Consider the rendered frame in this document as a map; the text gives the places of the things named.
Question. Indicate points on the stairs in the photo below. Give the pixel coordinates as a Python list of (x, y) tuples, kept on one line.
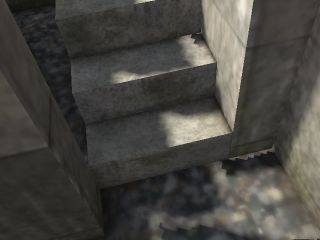
[(144, 80)]

